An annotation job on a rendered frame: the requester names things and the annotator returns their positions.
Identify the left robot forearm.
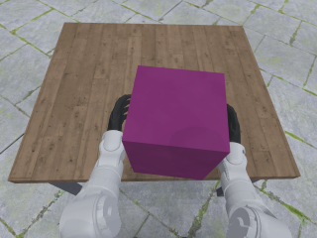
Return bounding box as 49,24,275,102
59,130,126,238

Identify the robot right hand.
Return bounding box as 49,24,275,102
227,103,241,144

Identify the table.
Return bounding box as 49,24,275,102
7,22,301,197

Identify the right robot forearm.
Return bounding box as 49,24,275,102
218,142,279,220

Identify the robot left hand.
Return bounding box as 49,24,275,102
107,94,132,132

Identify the carton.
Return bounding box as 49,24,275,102
121,65,231,180

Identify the robot left upper arm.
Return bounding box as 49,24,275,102
59,193,122,238

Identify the robot right upper arm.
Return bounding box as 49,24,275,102
226,206,292,238

